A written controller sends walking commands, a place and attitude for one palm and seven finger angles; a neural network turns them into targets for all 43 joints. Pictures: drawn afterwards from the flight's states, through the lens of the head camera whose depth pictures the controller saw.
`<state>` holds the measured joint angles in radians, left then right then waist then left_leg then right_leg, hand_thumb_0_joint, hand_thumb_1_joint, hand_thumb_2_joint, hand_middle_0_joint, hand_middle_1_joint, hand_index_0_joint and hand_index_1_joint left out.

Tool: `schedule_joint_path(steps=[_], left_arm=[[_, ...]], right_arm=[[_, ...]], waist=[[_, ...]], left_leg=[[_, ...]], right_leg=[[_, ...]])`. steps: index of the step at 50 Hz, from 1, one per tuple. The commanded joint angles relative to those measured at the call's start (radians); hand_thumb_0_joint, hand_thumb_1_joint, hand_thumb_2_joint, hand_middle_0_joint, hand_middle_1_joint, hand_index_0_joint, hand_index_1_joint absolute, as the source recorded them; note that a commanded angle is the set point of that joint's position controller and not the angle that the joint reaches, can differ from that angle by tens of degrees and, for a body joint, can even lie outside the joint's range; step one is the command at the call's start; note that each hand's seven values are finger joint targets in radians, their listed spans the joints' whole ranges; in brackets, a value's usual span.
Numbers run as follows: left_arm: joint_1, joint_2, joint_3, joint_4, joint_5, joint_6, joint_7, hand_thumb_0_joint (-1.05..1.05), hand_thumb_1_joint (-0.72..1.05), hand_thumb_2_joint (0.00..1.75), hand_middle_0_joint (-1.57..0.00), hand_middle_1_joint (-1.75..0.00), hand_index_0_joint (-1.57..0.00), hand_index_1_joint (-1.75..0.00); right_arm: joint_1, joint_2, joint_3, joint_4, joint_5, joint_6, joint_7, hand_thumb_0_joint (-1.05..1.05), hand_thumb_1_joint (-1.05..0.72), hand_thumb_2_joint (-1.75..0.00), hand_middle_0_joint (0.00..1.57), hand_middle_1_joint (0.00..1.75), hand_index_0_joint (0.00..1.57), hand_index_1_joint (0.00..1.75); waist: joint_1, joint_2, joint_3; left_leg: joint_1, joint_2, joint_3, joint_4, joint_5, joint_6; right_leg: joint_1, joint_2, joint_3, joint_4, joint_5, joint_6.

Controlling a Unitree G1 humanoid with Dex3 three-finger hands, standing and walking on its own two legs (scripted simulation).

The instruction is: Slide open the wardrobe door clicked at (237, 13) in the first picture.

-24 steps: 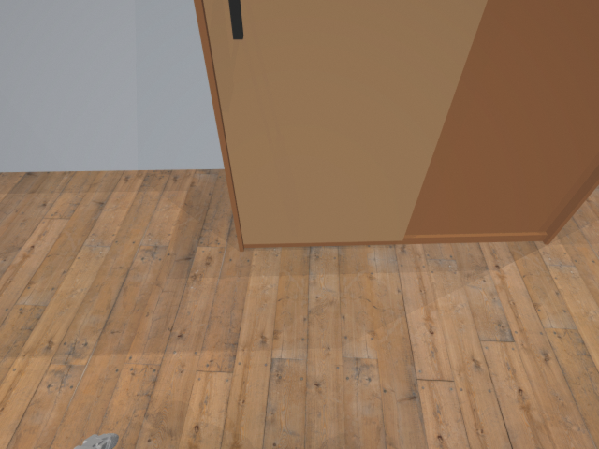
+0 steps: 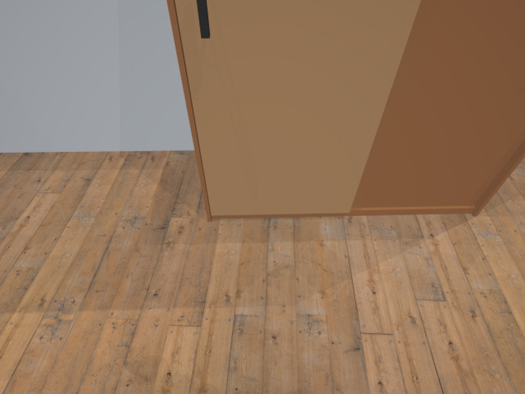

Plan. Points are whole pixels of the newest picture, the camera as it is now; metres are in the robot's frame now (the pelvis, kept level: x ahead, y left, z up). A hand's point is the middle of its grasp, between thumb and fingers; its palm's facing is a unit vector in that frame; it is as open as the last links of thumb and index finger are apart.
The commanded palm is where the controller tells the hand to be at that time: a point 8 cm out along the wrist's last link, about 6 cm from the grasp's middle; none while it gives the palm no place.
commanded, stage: stand and wait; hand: left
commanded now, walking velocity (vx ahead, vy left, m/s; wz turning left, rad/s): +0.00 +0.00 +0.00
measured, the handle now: out of the picture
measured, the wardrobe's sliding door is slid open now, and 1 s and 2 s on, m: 0.00 0.00 0.00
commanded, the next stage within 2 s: look at it before walking up in 0.44 s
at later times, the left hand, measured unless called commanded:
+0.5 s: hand out of the picture +0.07 +0.24 -0.15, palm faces -0.04 -0.94 -0.34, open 7.4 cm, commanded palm none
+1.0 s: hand out of the picture +0.08 +0.24 -0.15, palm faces -0.04 -0.94 -0.34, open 7.4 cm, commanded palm none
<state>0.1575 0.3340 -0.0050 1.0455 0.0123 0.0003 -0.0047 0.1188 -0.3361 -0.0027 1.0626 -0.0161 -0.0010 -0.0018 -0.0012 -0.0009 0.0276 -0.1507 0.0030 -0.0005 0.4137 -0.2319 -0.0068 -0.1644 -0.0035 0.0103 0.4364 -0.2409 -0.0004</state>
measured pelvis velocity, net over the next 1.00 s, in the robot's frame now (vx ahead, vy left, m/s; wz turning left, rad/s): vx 0.00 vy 0.00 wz -0.01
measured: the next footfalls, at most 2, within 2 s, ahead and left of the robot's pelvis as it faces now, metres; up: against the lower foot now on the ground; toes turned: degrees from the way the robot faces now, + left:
right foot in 1.84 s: +0.31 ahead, -0.12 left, +0.00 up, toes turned -8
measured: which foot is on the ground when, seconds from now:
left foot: down 0.00-1.00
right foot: down 0.00-1.00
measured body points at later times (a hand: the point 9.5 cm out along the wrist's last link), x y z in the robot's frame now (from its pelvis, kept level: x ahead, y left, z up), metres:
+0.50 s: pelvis -0.01 -0.01 +0.00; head -0.01 -0.01 +0.45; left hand +0.07 +0.29 -0.13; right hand +0.06 -0.30 -0.13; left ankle +0.00 +0.13 -0.74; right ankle +0.00 -0.12 -0.74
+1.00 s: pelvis +0.00 +0.00 +0.00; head +0.00 +0.00 +0.45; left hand +0.08 +0.29 -0.13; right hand +0.07 -0.30 -0.13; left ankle +0.00 +0.13 -0.74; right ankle +0.00 -0.12 -0.74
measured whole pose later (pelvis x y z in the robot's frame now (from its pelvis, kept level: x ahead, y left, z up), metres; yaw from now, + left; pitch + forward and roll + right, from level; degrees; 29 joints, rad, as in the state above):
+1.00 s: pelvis +0.00 +0.00 +0.00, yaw -1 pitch -2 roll +0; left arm 0.14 0.34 0.00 1.08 0.01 -0.01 0.00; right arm 0.11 -0.34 0.00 1.11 -0.01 -0.01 0.00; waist 0.00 0.00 0.03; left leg -0.13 0.01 0.01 0.36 -0.20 -0.01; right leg -0.14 0.01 0.02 0.38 -0.20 0.00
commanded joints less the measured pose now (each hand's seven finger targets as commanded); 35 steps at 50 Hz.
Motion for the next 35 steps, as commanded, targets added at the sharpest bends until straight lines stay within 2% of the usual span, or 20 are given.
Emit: schedule_joint_path(steps=[1,6,9,17,27,30,35], left_arm=[[-0.058,0.212,0.046,-0.066,-0.003,-0.029,0.019,0.00,0.90,0.90,-0.20,-0.30,-0.20,-0.30],[-0.059,0.216,0.043,-0.050,-0.004,-0.029,0.019,0.00,0.90,0.90,-0.20,-0.30,-0.20,-0.30],[-0.058,0.216,0.041,-0.042,-0.004,-0.028,0.018,0.00,0.90,0.90,-0.20,-0.30,-0.20,-0.30],[-0.063,0.217,0.042,-0.039,-0.001,-0.026,0.016,0.00,0.90,0.90,-0.20,-0.30,-0.20,-0.30],[-0.059,0.212,0.042,-0.038,-0.002,-0.030,0.017,0.00,0.90,0.90,-0.20,-0.30,-0.20,-0.30],[-0.063,0.212,0.040,-0.036,-0.002,-0.029,0.017,0.00,0.90,0.90,-0.20,-0.30,-0.20,-0.30],[-0.058,0.211,0.041,-0.034,-0.002,-0.031,0.018,0.00,0.90,0.90,-0.20,-0.30,-0.20,-0.30]], right_arm=[[-0.052,-0.200,-0.039,-0.065,0.006,-0.033,-0.013,0.00,-0.90,-0.90,0.20,0.30,0.20,0.30],[-0.043,-0.205,-0.038,-0.044,0.007,-0.031,-0.013,0.00,-0.90,-0.90,0.20,0.30,0.20,0.30],[-0.043,-0.203,-0.036,-0.035,0.006,-0.030,-0.012,0.00,-0.90,-0.90,0.20,0.30,0.20,0.30],[-0.028,-0.205,-0.035,-0.024,0.005,-0.030,-0.009,0.00,-0.90,-0.90,0.20,0.30,0.20,0.30],[-0.030,-0.206,-0.035,-0.020,0.006,-0.034,-0.011,0.00,-0.90,-0.90,0.20,0.30,0.20,0.30],[-0.034,-0.204,-0.035,-0.019,0.007,-0.034,-0.011,0.00,-0.90,-0.90,0.20,0.30,0.20,0.30],[-0.033,-0.205,-0.036,-0.017,0.007,-0.036,-0.012,0.00,-0.90,-0.90,0.20,0.30,0.20,0.30]], waist=[[0.001,-0.007,-0.075],[0.000,-0.006,-0.067],[0.001,-0.011,-0.036],[-0.001,-0.012,-0.030],[-0.001,-0.004,-0.058],[-0.001,-0.005,-0.044],[-0.001,0.001,-0.074]], left_leg=[[0.009,0.105,-0.084,-0.063,0.156,0.035],[0.010,0.107,-0.086,-0.076,0.141,0.032],[-0.001,0.106,-0.085,-0.088,0.106,0.031],[-0.010,0.104,-0.090,-0.099,0.057,0.030],[0.012,0.113,-0.088,-0.093,0.119,0.029],[0.006,0.113,-0.090,-0.101,0.111,0.029],[0.028,0.118,-0.085,-0.097,0.155,0.030]], right_leg=[[0.018,-0.117,0.101,-0.080,0.176,-0.037],[0.017,-0.116,0.106,-0.094,0.157,-0.037],[-0.002,-0.117,0.112,-0.113,0.113,-0.037],[-0.023,-0.112,0.126,-0.133,0.022,-0.036],[-0.003,-0.113,0.117,-0.118,0.117,-0.035],[-0.004,-0.111,0.118,-0.121,0.117,-0.034],[0.018,-0.113,0.111,-0.110,0.174,-0.034]])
